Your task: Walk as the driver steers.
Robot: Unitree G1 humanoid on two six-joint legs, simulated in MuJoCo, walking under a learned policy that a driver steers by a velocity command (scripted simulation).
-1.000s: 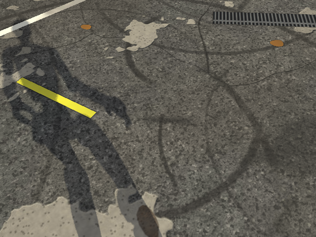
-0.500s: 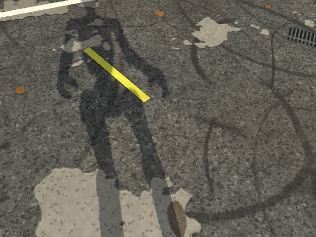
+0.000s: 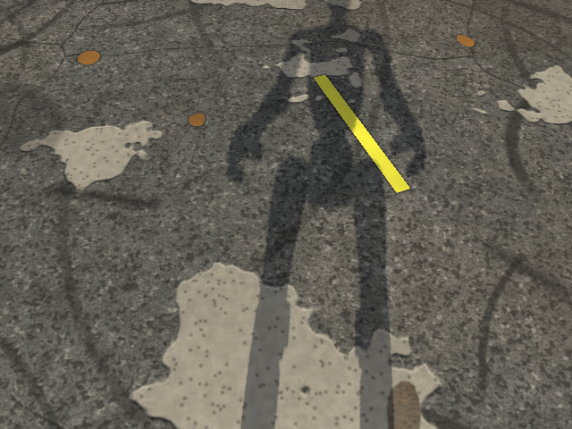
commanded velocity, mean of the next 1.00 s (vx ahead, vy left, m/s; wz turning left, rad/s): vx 0.08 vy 0.00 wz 0.12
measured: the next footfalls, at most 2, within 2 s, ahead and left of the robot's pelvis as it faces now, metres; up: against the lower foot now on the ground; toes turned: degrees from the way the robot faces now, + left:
right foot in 0.40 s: +0.05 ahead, -0.12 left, +0.00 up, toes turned +5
right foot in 0.98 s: +0.19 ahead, -0.10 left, +0.00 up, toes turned +4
